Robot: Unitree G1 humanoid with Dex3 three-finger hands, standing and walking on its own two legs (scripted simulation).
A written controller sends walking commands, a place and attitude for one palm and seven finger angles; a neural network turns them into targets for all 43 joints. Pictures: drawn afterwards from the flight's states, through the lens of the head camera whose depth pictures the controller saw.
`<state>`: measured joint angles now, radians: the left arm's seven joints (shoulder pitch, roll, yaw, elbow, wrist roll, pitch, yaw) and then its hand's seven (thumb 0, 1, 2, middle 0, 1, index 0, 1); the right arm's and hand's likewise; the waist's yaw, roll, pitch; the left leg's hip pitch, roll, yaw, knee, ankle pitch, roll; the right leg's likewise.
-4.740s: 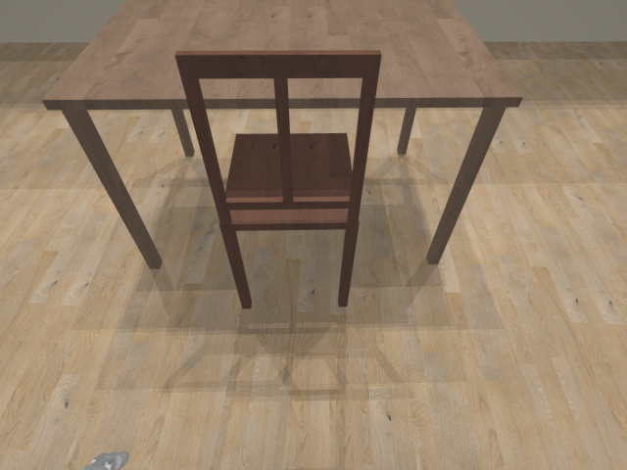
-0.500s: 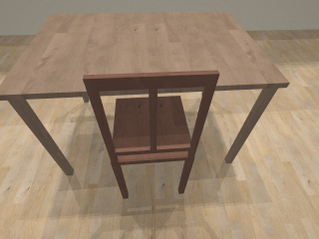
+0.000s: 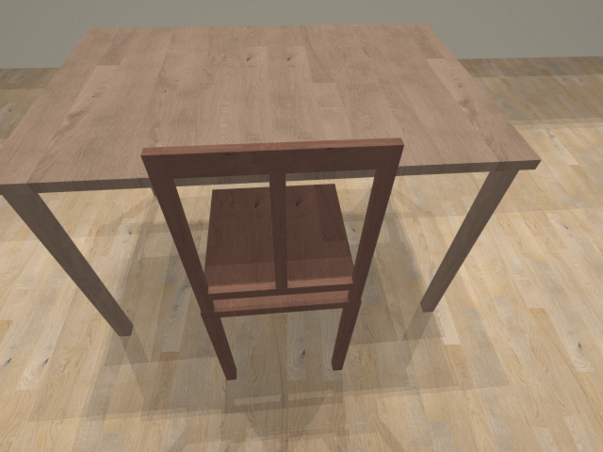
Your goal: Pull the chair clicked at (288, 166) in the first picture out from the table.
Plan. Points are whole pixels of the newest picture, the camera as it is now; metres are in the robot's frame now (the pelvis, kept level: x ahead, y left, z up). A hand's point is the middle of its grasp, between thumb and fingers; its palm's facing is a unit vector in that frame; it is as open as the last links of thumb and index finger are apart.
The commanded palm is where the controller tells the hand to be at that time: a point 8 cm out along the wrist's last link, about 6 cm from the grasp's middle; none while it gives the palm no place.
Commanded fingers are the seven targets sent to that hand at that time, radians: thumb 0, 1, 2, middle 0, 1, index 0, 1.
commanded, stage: look again from close up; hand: left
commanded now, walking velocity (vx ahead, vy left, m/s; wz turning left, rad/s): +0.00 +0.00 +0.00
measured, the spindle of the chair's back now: (279, 238) +0.49 +0.07 -0.06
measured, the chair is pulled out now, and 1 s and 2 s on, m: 0.00 0.00 0.00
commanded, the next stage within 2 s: shuffle to correct the standing spot in 0.26 s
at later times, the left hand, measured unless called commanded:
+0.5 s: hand out of the picture -0.02 +0.15 -0.18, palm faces +0.03 -0.99 -0.16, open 7.4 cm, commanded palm none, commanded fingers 0.00 0.90 0.90 -0.20 -0.30 -0.20 -0.30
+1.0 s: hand out of the picture +0.07 +0.07 -0.18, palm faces +0.16 -0.96 -0.21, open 7.3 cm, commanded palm none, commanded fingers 0.00 0.90 0.90 -0.20 -0.30 -0.20 -0.30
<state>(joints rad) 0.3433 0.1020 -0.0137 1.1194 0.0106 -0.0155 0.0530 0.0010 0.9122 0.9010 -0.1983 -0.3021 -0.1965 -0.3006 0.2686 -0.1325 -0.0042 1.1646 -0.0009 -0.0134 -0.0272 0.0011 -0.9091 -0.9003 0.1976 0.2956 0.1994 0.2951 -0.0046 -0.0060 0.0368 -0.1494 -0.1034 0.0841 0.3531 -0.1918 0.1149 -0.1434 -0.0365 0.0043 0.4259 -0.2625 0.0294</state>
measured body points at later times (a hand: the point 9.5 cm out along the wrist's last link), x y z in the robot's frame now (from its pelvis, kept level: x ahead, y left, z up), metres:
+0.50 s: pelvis +0.01 +0.00 +0.00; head +0.03 +0.00 +0.45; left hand -0.02 +0.20 -0.17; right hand -0.01 -0.21 -0.16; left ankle +0.00 +0.04 -0.74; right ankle -0.02 -0.14 -0.74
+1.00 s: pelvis +0.08 -0.10 -0.01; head +0.11 -0.10 +0.44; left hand +0.07 +0.12 -0.17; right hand +0.07 -0.34 -0.17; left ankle +0.02 +0.00 -0.72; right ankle +0.10 -0.20 -0.74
